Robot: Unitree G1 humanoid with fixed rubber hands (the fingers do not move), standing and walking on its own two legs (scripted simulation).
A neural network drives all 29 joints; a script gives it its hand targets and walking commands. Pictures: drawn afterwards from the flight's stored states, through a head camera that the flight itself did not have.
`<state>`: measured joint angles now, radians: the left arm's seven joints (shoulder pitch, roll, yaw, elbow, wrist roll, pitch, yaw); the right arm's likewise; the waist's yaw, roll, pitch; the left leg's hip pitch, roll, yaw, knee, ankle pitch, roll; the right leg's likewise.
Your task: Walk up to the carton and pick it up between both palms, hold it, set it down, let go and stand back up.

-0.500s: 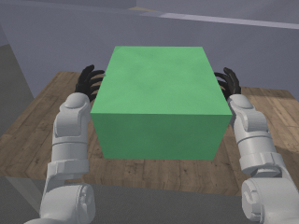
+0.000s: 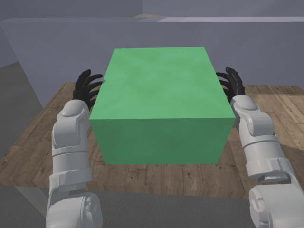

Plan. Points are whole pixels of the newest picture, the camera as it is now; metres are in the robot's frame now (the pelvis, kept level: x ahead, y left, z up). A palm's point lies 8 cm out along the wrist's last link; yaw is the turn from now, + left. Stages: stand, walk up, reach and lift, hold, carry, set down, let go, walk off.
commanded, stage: hold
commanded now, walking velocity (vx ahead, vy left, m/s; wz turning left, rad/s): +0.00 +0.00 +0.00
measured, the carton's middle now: (159, 99) +0.42 +0.01 +0.16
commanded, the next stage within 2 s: set down in 0.12 s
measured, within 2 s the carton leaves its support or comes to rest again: neither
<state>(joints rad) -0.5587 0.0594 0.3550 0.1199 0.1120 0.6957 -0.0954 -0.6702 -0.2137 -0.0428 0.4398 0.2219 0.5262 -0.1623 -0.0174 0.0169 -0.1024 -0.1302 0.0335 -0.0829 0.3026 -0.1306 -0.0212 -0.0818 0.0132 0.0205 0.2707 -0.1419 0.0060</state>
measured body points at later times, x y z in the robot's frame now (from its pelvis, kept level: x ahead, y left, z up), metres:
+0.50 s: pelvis +0.02 +0.02 +0.00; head -0.04 +0.04 +0.45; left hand +0.38 +0.20 +0.18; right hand +0.40 -0.18 +0.17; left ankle +0.03 +0.15 -0.75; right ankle +0.01 -0.12 -0.75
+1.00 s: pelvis +0.03 -0.01 +0.00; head +0.02 +0.01 +0.45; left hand +0.39 +0.23 +0.14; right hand +0.45 -0.15 +0.15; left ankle +0.03 +0.15 -0.75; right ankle +0.01 -0.12 -0.75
